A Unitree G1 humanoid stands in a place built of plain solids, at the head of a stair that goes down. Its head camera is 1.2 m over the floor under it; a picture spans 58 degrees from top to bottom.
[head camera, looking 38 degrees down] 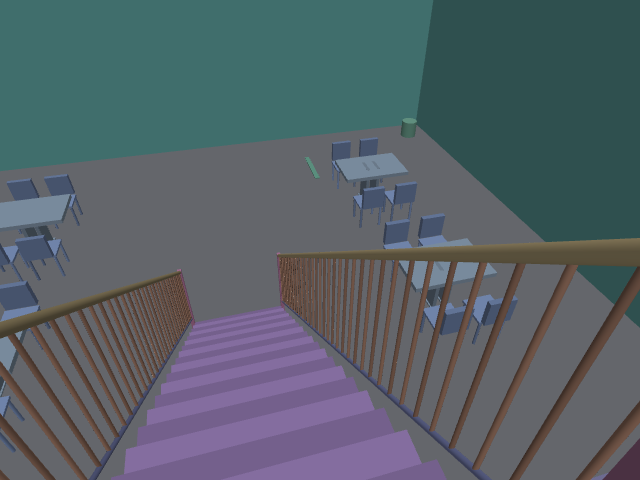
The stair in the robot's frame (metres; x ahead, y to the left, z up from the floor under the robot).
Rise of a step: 0.17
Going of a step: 0.21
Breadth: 1.21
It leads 15 degrees to the left of straight ahead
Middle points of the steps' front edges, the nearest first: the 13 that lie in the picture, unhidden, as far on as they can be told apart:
0.76 0.23 -0.50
0.96 0.28 -0.67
1.16 0.33 -0.84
1.36 0.39 -1.01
1.56 0.44 -1.17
1.76 0.50 -1.34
1.96 0.55 -1.51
2.16 0.60 -1.68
2.36 0.66 -1.84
2.56 0.71 -2.01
2.75 0.76 -2.18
2.95 0.82 -2.35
3.15 0.87 -2.51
